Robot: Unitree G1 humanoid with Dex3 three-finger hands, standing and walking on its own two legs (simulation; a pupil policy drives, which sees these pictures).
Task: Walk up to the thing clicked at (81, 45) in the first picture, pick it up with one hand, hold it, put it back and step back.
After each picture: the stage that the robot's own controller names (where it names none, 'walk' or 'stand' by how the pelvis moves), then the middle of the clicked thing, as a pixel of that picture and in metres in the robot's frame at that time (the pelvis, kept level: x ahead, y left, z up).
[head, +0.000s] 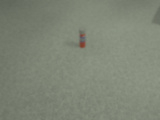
stand; (82, 38) +1.42 -0.03 -0.66
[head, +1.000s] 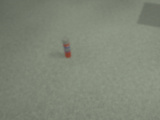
walk; (66, 47) +1.30 +0.23 -0.64
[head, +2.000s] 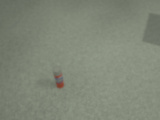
walk; (58, 77) +0.82 +0.25 -0.64
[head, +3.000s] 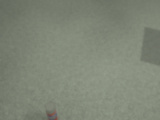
walk; (51, 113) +0.51 +0.19 -0.64
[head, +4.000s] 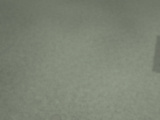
stand; out of the picture +0.45 +0.19 -0.65
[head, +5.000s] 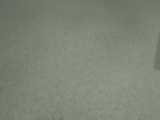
stand; out of the picture +0.46 +0.18 -0.65
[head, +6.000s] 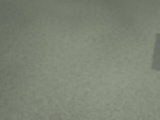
stand; out of the picture +0.46 +0.20 -0.66
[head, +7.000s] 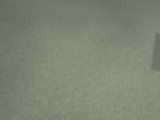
stand; out of the picture +0.45 +0.20 -0.66
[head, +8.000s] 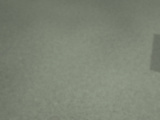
go down; out of the picture +0.45 +0.20 -0.66
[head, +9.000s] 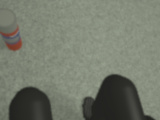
go down; (10, 33) +0.56 +0.20 -0.26
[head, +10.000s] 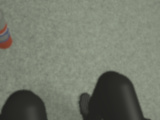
close in; out of the picture +0.55 +0.21 -0.25
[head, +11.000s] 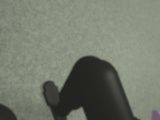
close in; out of the picture +0.54 +0.26 -0.18
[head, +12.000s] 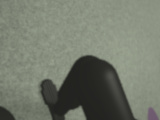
lift; out of the picture +0.54 +0.26 -0.19
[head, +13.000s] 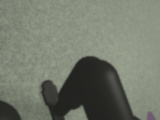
lift; out of the picture +0.50 +0.24 -0.19
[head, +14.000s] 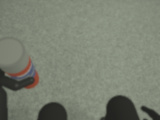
lift; (21, 69) +0.38 +0.19 -0.02
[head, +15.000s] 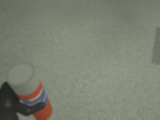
hold; (34, 96) +0.31 +0.17 +0.04
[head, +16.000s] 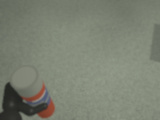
hold; (37, 96) +0.31 +0.16 +0.03
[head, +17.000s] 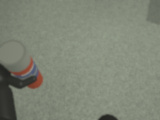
crouch; (25, 69) +0.41 +0.17 -0.03
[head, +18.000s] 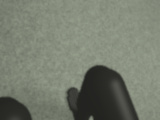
lower; out of the picture +0.55 +0.22 -0.09
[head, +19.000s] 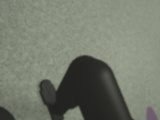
lower; out of the picture +0.51 +0.24 -0.20
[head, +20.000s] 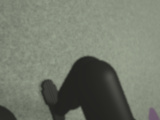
lower; out of the picture +0.51 +0.24 -0.19
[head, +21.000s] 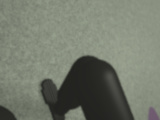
lower; out of the picture +0.51 +0.24 -0.19
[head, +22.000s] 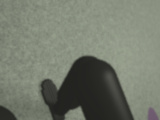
lower; out of the picture +0.51 +0.24 -0.20
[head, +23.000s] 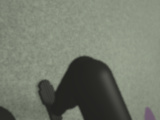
open; out of the picture +0.51 +0.22 -0.20
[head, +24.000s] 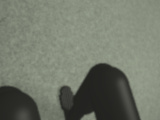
stand; out of the picture +0.51 +0.20 -0.21
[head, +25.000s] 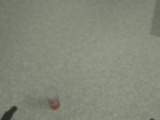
stand; (53, 99) +0.46 +0.15 -0.52
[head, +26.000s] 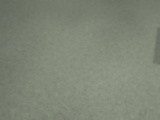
stand; out of the picture +0.44 +0.15 -0.60
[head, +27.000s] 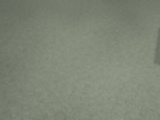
stand; out of the picture +0.44 +0.14 -0.60
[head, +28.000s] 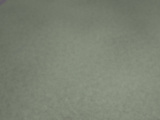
stand; out of the picture +0.45 +0.14 -0.65
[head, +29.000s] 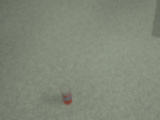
walk; (66, 95) +0.53 +0.11 -0.63
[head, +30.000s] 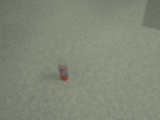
walk; (63, 70) +0.78 +0.14 -0.62
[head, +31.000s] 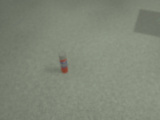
stand; (63, 62) +1.07 +0.22 -0.64
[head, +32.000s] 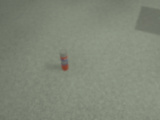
stand; (64, 60) +1.06 +0.17 -0.66
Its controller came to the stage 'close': yes
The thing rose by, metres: 0.69
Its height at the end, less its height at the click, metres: +0.00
